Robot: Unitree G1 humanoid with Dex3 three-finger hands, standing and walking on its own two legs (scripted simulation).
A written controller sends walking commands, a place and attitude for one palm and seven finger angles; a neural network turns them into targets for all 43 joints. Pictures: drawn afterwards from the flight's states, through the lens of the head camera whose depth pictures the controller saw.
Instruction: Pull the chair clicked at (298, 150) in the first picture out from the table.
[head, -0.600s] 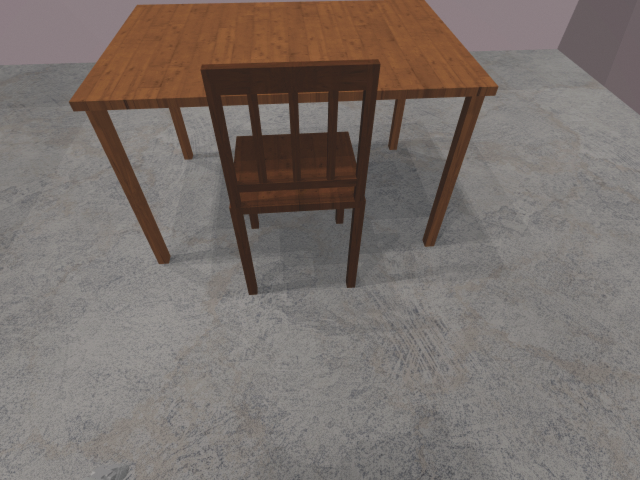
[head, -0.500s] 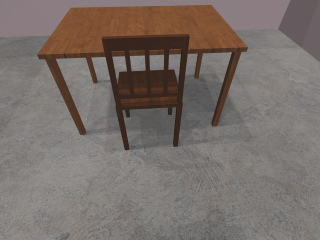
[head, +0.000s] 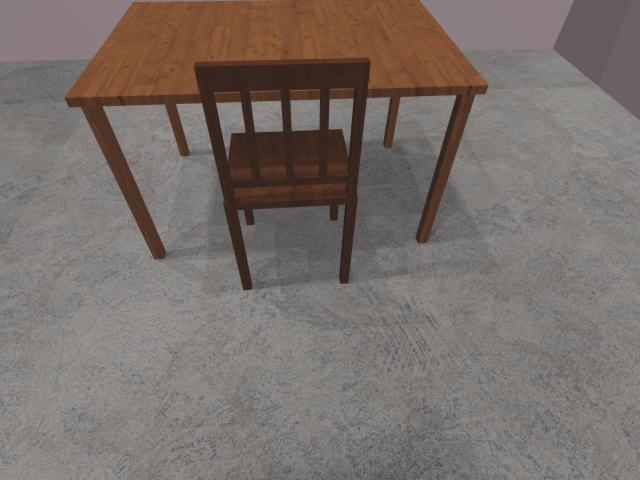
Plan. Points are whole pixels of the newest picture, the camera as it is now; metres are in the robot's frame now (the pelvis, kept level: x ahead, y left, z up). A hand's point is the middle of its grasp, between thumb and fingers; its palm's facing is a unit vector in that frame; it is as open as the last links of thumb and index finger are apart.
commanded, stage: stand and wait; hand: left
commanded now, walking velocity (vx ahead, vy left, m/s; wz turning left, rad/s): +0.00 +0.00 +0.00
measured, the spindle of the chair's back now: (287, 136) +0.94 +0.14 -0.10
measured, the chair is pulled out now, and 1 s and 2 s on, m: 0.00 0.00 0.00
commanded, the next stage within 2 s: look at it before walking up in 0.22 s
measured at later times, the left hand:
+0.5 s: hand out of the picture +0.08 +0.24 -0.15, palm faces -0.04 -0.94 -0.33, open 7.4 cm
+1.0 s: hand out of the picture +0.07 +0.25 -0.16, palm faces -0.04 -0.94 -0.33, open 7.4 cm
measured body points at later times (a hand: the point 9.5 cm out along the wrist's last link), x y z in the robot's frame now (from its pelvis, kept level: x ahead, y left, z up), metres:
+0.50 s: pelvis +0.00 +0.00 +0.00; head +0.00 +0.00 +0.45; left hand +0.08 +0.29 -0.13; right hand +0.07 -0.29 -0.13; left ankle +0.01 +0.12 -0.74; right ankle +0.01 -0.12 -0.74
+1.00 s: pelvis +0.01 +0.00 +0.00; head +0.01 +0.00 +0.45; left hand +0.08 +0.29 -0.13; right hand +0.08 -0.29 -0.13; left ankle +0.01 +0.13 -0.74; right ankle +0.01 -0.12 -0.74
